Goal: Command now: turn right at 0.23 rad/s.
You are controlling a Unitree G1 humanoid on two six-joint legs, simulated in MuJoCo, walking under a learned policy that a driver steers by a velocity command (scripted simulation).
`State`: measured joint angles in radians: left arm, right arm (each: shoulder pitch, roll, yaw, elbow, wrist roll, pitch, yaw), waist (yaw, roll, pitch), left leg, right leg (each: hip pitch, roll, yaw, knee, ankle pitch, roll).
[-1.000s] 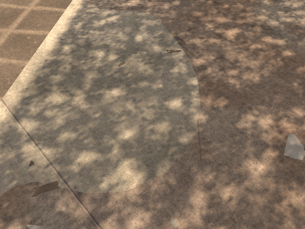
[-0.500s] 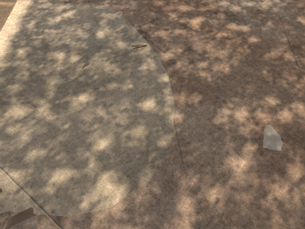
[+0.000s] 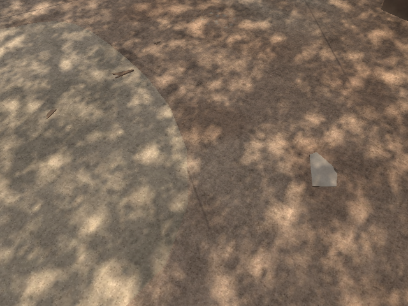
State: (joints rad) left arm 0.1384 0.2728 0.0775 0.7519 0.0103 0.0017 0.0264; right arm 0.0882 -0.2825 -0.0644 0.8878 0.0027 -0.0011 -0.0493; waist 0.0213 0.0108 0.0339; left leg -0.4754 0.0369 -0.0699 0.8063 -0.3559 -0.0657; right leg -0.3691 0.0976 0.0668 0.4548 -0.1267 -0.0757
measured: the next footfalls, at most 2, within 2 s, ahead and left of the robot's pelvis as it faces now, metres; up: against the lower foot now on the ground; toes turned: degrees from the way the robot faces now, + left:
left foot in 0.10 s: +0.06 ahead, +0.15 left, +0.00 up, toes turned -2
left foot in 1.42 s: +0.43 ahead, +0.11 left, +0.00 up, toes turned +7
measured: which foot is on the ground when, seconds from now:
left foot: up 0.00-0.08, down 0.10-1.00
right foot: down 0.00-1.00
